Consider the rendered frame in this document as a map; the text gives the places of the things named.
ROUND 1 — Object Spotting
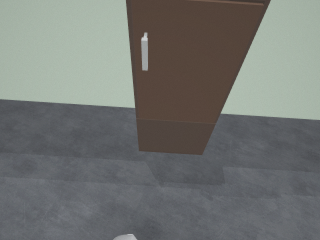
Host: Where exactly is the cupboard door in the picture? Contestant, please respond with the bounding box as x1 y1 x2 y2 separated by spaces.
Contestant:
131 0 264 123

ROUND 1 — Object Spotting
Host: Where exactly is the handle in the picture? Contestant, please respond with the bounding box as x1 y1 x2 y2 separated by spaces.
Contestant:
141 32 148 71

